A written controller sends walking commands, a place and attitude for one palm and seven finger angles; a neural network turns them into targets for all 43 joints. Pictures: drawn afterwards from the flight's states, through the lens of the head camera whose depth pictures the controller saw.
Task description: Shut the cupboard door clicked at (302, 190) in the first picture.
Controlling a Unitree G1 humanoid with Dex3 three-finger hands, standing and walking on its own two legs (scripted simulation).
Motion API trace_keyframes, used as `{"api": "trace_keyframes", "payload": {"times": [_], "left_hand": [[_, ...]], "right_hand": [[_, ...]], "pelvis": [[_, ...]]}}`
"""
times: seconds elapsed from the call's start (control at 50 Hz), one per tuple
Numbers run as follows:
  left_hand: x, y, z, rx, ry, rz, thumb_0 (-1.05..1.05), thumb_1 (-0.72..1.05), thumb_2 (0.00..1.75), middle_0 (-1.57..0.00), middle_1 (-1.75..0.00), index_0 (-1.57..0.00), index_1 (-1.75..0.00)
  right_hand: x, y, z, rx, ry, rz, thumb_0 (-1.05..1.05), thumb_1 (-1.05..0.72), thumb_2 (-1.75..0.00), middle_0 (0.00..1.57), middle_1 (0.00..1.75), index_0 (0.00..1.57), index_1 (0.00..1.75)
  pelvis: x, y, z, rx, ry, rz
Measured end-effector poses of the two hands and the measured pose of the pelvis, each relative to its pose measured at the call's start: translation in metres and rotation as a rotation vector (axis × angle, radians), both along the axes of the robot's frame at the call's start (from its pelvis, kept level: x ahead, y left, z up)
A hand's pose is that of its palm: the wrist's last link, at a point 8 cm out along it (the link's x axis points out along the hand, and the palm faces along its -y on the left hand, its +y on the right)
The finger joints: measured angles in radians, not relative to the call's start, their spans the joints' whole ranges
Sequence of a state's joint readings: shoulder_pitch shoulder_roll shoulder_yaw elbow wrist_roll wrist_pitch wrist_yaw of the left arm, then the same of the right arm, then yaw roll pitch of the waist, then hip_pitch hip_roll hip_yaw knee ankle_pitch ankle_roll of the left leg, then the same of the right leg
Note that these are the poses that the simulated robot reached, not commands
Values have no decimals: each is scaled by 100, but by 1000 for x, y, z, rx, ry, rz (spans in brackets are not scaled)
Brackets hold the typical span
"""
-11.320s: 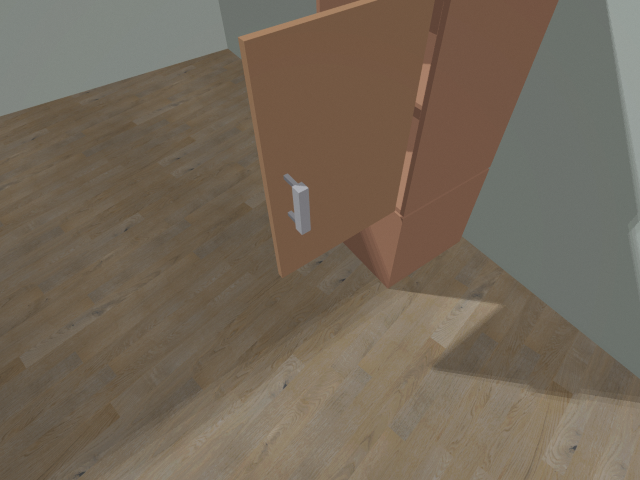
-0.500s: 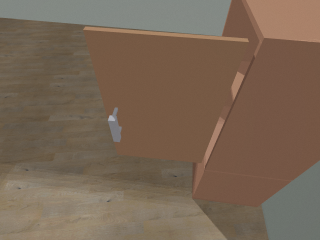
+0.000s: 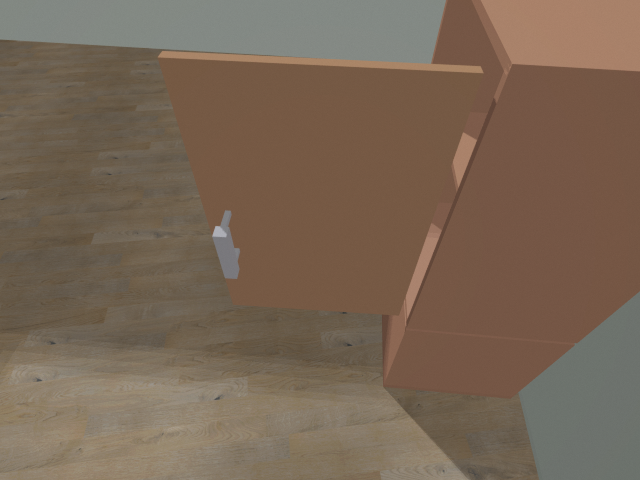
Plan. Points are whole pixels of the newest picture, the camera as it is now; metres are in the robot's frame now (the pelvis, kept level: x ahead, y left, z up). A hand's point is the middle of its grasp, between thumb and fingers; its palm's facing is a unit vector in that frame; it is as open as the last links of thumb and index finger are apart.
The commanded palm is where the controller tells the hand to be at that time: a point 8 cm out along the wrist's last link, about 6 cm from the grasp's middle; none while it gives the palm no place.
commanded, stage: come to a stop and stand still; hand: left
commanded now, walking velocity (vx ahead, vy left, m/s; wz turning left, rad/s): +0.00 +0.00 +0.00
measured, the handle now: (229, 244) +0.51 +0.19 -0.07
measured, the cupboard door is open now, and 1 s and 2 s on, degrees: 91 91 91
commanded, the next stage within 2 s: look again from close up in 0.54 s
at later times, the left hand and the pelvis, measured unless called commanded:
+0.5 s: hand out of the picture -0.10 +0.20 -0.17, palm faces +0.02 -0.98 -0.21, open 7.4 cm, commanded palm none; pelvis -0.07 +0.01 +0.00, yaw +1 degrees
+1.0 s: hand out of the picture -0.09 +0.17 -0.17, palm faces +0.03 -0.99 -0.17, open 7.4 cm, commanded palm none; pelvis -0.06 +0.00 +0.01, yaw +1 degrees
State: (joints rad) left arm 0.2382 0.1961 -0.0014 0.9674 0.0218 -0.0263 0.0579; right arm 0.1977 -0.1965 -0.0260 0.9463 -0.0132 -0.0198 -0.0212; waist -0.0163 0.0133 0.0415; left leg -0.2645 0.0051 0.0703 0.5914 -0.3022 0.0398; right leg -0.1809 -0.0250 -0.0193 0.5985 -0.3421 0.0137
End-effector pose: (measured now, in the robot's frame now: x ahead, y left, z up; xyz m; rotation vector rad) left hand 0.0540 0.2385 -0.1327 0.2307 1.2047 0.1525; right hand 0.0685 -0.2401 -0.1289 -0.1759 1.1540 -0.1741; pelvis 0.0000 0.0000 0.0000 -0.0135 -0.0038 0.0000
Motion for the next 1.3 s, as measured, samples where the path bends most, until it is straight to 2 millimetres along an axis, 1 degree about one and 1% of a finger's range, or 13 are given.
{"api": "trace_keyframes", "payload": {"times": [0.08, 0.18, 0.28, 0.38, 0.46, 0.56, 0.64, 0.7, 0.78, 0.86, 0.98, 1.16, 1.3], "left_hand": [[-1, 8, 2, 5, -72, 1, 0, 90, 90, -20, -29, -20, -30], [-22, 12, 6, -1, -74, -15, 0, 90, 90, -20, -29, -20, -30], [-59, 13, 4, -12, -17, -8, 0, 90, 90, -20, -29, -20, -30], [-107, 12, -1, -26, 81, 27, 0, 90, 90, -20, -29, -20, -30], [-143, 8, -4, -43, 164, 57, 0, 90, 90, -20, -29, -20, -30], [-174, 1, -7, -66, 240, 85, 0, 90, 90, -20, -29, -20, -30], [-186, -6, -9, -83, 270, 95, 1, 90, 90, -20, -29, -20, -30], [-187, -10, -9, -91, 273, 98, 0, 90, 90, -20, -29, -20, -30], [-181, -15, -10, -98, 259, 96, 0, 90, 90, -20, -29, -20, -30], [-170, -19, -10, -100, 232, 91, 0, 91, 90, -20, -29, -20, -30], [-150, -22, -9, -97, 189, 81, 0, 91, 90, -20, -29, -20, -30], [-120, -20, -7, -81, 145, 60, 0, 91, 90, -20, -29, -20, -30], [-106, -18, -5, -67, 130, 53, 0, 91, 90, -20, -29, -20, -30]], "right_hand": [[-15, 2, -2, -6, -11, 11, 0, -91, -90, 20, 30, 19, 30], [-42, 8, -2, 11, -2, 20, 0, -91, -90, 20, 30, 19, 30], [-76, 13, -3, 24, 48, 17, 0, -91, -90, 20, 30, 20, 30], [-112, 13, -5, 24, 131, 4, 0, -91, -90, 20, 30, 20, 30], [-134, 14, -5, 21, 192, -7, 0, -91, -90, 20, 30, 20, 30], [-148, 15, -4, 17, 236, -13, 0, -91, -90, 20, 30, 20, 30], [-147, 16, -4, 17, 241, -13, 0, -91, -90, 20, 30, 20, 30], [-142, 18, -4, 20, 232, -8, 0, -91, -90, 20, 30, 20, 30], [-130, 19, -4, 27, 207, 1, 0, -91, -90, 20, 30, 20, 30], [-118, 20, -4, 34, 181, 10, 0, -91, -90, 20, 30, 20, 30], [-105, 14, -2, 28, 161, 16, 0, -91, -90, 20, 30, 20, 30], [-99, 7, -1, 24, 165, 15, 0, -91, -90, 20, 30, 20, 30], [-99, 4, -2, 26, 186, 13, 0, -91, -90, 20, 30, 19, 30]], "pelvis": [[-15, 3, -5, 9, -23, -1], [-37, 7, -2, 3, -43, 0], [-53, 9, 1, 4, -31, 3], [-62, 10, 3, 2, -17, 7], [-66, 11, 3, 2, -13, 13], [-68, 12, 4, 3, -11, 18], [-68, 12, 5, 4, -12, 19], [-68, 11, 5, 5, -13, 20], [-68, 9, 6, 6, -13, 21], [-66, 6, 6, 7, -12, 22], [-62, 2, 7, 8, -11, 22], [-55, -3, 8, 9, -15, 21], [-48, -6, 8, 10, -16, 21]]}}
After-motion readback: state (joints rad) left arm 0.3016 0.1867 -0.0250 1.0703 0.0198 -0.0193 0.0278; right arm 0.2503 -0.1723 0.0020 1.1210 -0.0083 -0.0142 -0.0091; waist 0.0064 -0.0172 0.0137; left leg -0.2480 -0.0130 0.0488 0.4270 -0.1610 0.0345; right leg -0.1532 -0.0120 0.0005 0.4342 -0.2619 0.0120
